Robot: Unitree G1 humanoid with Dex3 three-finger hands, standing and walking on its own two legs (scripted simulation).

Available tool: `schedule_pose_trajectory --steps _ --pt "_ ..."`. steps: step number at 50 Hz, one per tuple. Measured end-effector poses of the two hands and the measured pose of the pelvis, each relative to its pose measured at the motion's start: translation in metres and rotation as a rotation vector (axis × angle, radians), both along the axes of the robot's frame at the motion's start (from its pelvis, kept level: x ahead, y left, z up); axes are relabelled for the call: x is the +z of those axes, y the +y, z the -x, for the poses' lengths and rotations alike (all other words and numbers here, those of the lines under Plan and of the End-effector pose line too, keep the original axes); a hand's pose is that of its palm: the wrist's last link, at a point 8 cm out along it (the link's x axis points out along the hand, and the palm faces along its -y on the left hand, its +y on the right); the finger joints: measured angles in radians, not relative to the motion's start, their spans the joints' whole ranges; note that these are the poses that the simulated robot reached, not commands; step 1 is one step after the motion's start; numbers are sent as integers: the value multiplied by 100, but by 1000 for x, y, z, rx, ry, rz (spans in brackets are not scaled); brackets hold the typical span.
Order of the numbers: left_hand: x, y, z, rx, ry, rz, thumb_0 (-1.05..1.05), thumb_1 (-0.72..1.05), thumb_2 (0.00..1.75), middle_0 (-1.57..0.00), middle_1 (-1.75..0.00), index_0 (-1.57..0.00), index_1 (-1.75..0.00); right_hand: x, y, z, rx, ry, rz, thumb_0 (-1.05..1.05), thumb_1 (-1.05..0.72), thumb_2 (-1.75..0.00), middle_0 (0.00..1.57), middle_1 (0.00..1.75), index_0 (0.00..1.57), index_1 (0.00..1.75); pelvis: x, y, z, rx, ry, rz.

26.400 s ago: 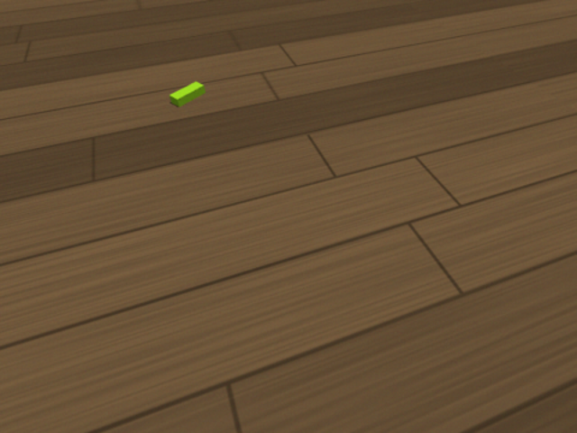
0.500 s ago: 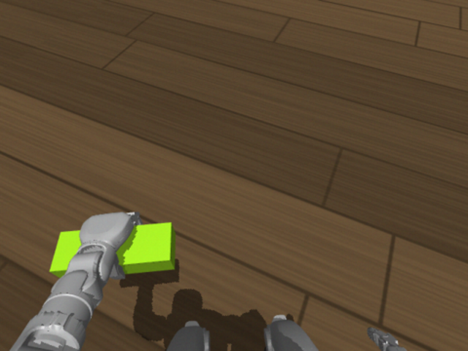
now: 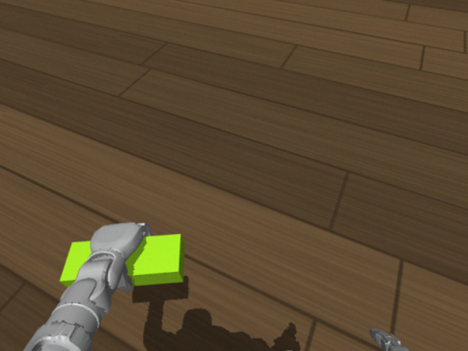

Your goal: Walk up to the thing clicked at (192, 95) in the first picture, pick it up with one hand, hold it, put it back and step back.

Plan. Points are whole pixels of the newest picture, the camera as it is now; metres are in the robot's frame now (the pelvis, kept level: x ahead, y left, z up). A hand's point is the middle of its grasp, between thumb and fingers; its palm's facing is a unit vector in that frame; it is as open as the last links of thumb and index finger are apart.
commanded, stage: hold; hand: left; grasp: from above
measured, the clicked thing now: (127, 262) +0.32 +0.23 -0.09
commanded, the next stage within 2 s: crouch in 1.74 s
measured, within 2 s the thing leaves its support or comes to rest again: neither
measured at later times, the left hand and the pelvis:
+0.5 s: hand (120, 258) +0.30 +0.22 -0.03, palm faces -0.46 -0.03 -0.89, open 10.8 cm; pelvis +0.00 +0.00 +0.02, yaw +0 degrees
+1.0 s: hand (118, 262) +0.28 +0.21 -0.01, palm faces -0.45 -0.03 -0.89, open 10.8 cm; pelvis -0.01 -0.01 +0.02, yaw -1 degrees
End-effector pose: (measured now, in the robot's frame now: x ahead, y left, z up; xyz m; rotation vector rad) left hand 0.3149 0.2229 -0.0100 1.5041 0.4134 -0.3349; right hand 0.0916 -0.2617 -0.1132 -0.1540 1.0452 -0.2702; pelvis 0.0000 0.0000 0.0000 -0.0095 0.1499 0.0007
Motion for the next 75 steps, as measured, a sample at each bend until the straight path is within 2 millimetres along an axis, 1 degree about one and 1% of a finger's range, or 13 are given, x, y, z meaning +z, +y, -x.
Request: schedule_pose_trajectory --steps 7,12,23,43,59,67,75 --pt "15 1 -2 -8 -3 -2 0 -8 54 -57 -68 -62 -62 8 1 -12 5 -29 -6 1 -90 -89 20 30 20 30 6 1 -4 -3 -24 -3" --pt "22 0 0 -18 5 -4 0 -8 54 -56 -68 -62 -62 11 2 -19 9 -46 -13 1 -90 -89 20 30 20 30 9 1 -5 -6 -38 -6" --pt "36 -4 7 -27 -3 0 0 -8 54 -56 -68 -61 -62 17 4 -26 26 -71 -26 1 -90 -89 20 30 20 30 14 -2 -2 -8 -70 -10" --pt "49 -10 24 -41 -9 5 0 -9 55 -56 -69 -61 -63 27 1 -27 35 -106 -25 1 -91 -90 20 30 20 30 21 -6 8 -12 -115 -15" --pt "62 -9 28 -51 -9 10 0 -9 55 -55 -70 -60 -65 32 6 -31 46 -136 -32 1 -91 -90 20 30 20 30 24 -5 13 -14 -140 -15" --pt "62 -9 32 -58 -4 14 0 -9 55 -55 -70 -60 -65 34 9 -35 51 -142 -34 1 -91 -90 20 30 20 30 25 -5 13 -14 -144 -15" --pt "64 -7 31 -50 -15 12 0 -9 55 -55 -71 -60 -66 34 10 -37 55 -138 -35 1 -91 -90 20 30 20 30 25 -4 13 -13 -143 -15"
